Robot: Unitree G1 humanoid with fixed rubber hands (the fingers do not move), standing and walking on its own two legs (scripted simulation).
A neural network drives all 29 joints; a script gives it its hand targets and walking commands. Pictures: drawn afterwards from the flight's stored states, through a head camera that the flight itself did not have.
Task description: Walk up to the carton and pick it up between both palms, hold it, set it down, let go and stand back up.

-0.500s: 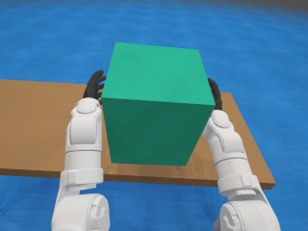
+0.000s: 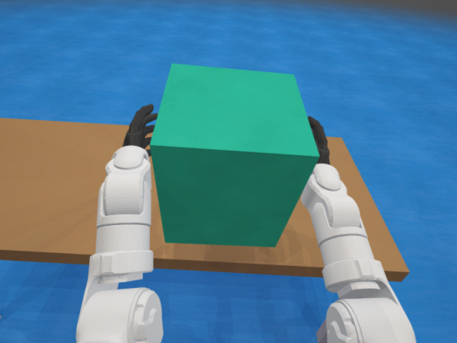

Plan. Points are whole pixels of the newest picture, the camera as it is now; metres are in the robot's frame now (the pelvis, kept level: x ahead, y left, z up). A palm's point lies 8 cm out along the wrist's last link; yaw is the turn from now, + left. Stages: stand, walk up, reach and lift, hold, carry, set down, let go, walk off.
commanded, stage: hold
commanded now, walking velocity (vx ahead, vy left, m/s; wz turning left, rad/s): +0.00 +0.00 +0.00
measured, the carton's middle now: (227, 161) +0.38 +0.02 +0.17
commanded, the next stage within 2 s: set down in 0.40 s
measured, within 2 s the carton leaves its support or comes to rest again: neither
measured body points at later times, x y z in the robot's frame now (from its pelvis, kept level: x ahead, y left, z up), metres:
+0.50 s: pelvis +0.00 +0.00 +0.00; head -0.06 +0.01 +0.45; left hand +0.37 +0.17 +0.21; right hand +0.38 -0.14 +0.19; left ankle +0.01 +0.09 -0.74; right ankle +0.08 -0.10 -0.74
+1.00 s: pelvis +0.02 +0.00 +0.00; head -0.01 +0.01 +0.45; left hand +0.40 +0.16 +0.18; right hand +0.39 -0.15 +0.15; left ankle +0.01 +0.09 -0.74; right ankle +0.07 -0.10 -0.74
